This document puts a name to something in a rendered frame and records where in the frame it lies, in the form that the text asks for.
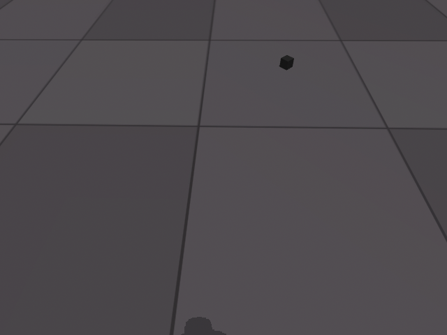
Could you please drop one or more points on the cube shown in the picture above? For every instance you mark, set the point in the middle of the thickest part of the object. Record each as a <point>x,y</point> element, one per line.
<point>286,62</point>

